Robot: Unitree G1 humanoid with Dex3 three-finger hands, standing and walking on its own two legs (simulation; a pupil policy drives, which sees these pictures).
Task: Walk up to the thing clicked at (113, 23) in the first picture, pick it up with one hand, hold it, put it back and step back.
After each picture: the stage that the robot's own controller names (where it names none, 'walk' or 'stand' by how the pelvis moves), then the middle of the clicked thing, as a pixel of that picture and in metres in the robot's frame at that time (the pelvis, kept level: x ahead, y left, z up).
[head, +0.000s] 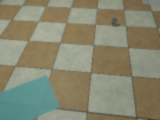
stand; (113, 21) +1.74 -0.38 -0.72
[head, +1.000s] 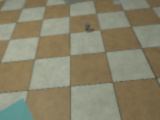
walk; (87, 27) +1.64 +0.08 -0.69
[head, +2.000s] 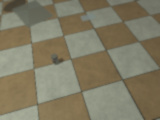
walk; (55, 59) +1.06 +0.38 -0.71
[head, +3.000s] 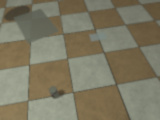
walk; (53, 92) +0.65 +0.33 -0.71
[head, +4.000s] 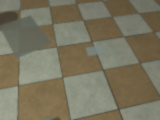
stand; out of the picture +0.40 +0.25 -0.70
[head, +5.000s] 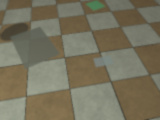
stand; out of the picture +0.35 +0.25 -0.72
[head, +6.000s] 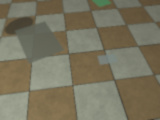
stand; out of the picture +0.35 +0.23 -0.72
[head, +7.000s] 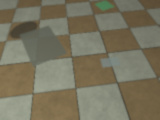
stand; out of the picture +0.36 +0.23 -0.72
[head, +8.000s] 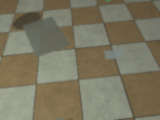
stand; out of the picture +0.39 +0.22 -0.72
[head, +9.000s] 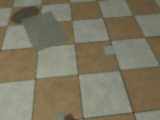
stand; (61, 118) +0.41 +0.20 -0.70
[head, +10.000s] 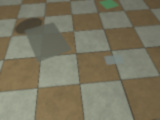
stand; out of the picture +0.40 +0.19 -0.73
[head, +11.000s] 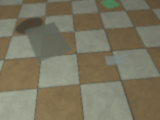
stand; out of the picture +0.40 +0.19 -0.73
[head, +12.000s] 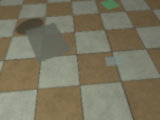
stand; out of the picture +0.39 +0.19 -0.73
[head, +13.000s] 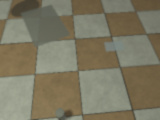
go down; (60, 114) +0.41 +0.19 -0.71
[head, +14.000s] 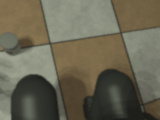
go down; (10, 45) +0.47 +0.25 -0.28
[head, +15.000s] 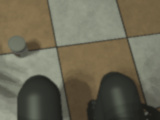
close in; (18, 47) +0.47 +0.25 -0.28
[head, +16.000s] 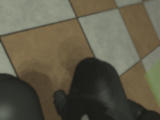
close in; out of the picture +0.45 +0.29 -0.22
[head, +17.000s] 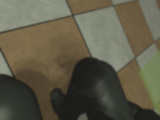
close; out of the picture +0.44 +0.29 -0.23
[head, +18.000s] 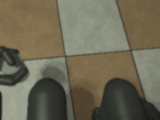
lift; (15, 68) +0.34 +0.25 -0.09
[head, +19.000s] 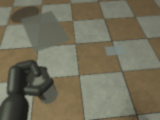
hold; (43, 86) +0.32 +0.16 +0.03
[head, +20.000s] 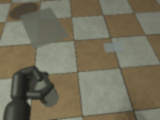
hold; (45, 91) +0.32 +0.16 -0.02
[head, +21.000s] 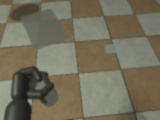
hold; (45, 90) +0.32 +0.16 -0.02
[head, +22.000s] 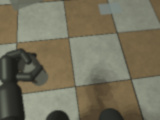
crouch; (34, 71) +0.39 +0.18 -0.08
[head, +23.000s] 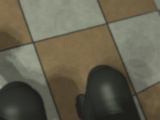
lower; out of the picture +0.46 +0.28 -0.16
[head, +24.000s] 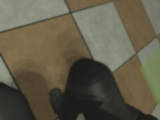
lower; out of the picture +0.43 +0.29 -0.23
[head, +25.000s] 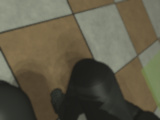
lower; out of the picture +0.43 +0.29 -0.23
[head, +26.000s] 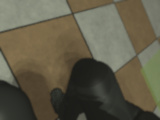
lower; out of the picture +0.43 +0.29 -0.23
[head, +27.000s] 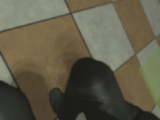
lower; out of the picture +0.43 +0.29 -0.23
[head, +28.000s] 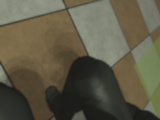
open; out of the picture +0.44 +0.28 -0.23
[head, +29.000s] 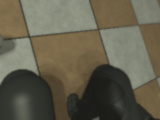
stand; out of the picture +0.43 +0.25 -0.25
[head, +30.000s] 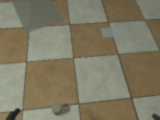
stand; (57, 109) +0.39 +0.17 -0.61
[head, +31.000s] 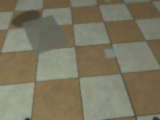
stand; out of the picture +0.38 +0.17 -0.66
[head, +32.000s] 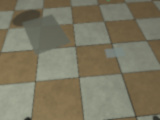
stand; out of the picture +0.38 +0.17 -0.66
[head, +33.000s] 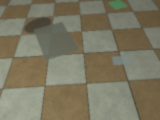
stand; out of the picture +0.39 +0.15 -0.72
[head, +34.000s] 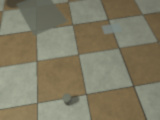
walk; (67, 99) +0.48 +0.15 -0.69
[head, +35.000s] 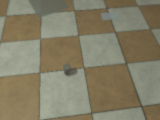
walk; (67, 70) +0.75 +0.14 -0.69
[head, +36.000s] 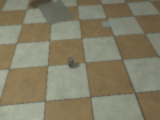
stand; (71, 62) +1.04 +0.20 -0.71
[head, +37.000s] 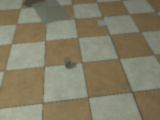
stand; (67, 63) +1.02 +0.19 -0.72
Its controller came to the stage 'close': yes
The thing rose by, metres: 0.69
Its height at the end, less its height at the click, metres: +0.00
